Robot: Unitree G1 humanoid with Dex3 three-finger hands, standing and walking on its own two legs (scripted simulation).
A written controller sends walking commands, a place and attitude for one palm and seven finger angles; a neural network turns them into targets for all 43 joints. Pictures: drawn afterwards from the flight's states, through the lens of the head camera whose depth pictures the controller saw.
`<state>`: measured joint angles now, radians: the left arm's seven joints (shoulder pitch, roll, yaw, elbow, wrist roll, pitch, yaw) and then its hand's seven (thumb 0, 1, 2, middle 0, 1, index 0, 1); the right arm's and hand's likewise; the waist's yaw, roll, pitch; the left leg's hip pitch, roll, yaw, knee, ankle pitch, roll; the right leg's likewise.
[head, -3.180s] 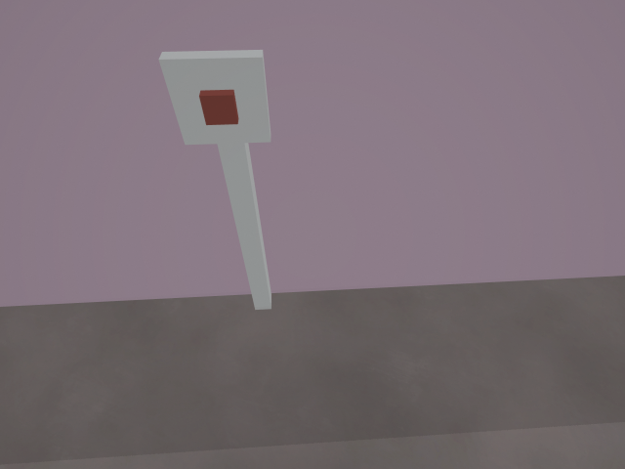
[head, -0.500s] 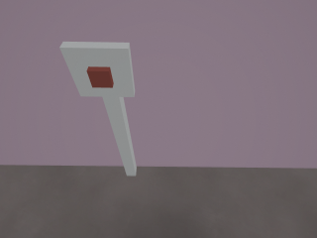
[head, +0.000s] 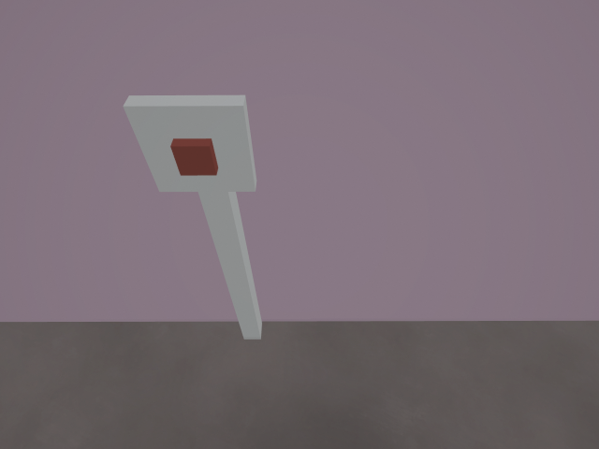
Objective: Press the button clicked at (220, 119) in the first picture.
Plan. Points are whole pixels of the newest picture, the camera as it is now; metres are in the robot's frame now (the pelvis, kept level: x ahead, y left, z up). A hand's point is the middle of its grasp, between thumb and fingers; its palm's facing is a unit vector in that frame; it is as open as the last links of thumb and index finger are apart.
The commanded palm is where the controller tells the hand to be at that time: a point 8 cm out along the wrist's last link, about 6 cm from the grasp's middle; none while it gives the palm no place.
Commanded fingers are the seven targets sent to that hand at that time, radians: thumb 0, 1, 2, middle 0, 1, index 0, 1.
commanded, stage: look again from close up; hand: left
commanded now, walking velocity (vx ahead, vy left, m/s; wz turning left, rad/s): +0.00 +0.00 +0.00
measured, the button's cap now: (195, 156) +0.53 +0.21 +0.09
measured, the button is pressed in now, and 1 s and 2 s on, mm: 0 0 0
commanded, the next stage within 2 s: raise the hand and make a fist in 0.36 s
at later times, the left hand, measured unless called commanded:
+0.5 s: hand out of the picture +0.05 +0.16 -0.17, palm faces +0.06 -0.97 -0.22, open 7.3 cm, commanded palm +0.12 +0.20 -0.07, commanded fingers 0.00 0.90 0.90 -0.28 -0.39 -0.28 -0.39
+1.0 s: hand (174, 444) +0.14 +0.16 -0.03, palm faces +0.13 -0.99 -0.04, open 4.6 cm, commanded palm +0.12 +0.22 -0.02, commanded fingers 0.00 0.90 0.90 -0.97 -1.14 -0.97 -1.14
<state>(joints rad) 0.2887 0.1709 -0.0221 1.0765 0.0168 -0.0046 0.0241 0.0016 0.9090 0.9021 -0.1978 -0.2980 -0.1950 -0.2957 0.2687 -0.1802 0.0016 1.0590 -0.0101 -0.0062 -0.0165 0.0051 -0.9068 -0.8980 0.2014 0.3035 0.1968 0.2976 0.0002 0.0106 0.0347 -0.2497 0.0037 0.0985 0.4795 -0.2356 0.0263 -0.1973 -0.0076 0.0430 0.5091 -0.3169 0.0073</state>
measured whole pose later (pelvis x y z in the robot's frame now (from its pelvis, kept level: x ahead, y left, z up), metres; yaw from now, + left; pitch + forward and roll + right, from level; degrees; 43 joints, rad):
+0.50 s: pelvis +0.02 -0.02 +0.00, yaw +0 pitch +1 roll +0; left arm 0.30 0.17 0.00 0.94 -0.02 0.03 0.04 0.01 0.92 0.90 -0.20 -0.30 -0.20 -0.30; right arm 0.23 -0.18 0.01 1.06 0.01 -0.02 -0.03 0.00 -0.90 -0.90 0.20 0.30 0.20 0.30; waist 0.00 0.01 0.03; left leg -0.24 0.04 0.08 0.50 -0.27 -0.01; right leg -0.16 0.03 0.02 0.48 -0.33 -0.02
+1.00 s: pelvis -0.03 -0.04 -0.08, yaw +5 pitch +12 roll -2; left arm 0.50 0.20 0.14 -0.02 -0.27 -0.51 -0.29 0.02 0.90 0.90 -0.71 -0.85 -0.70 -0.85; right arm 0.14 -0.24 -0.03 0.51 0.02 -0.20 -0.06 0.01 -0.90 -0.90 0.20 0.30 0.20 0.30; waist 0.05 0.01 -0.14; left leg -0.87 0.04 -0.05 1.12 -0.46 -0.03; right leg -0.74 0.02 -0.11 1.11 -0.58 -0.06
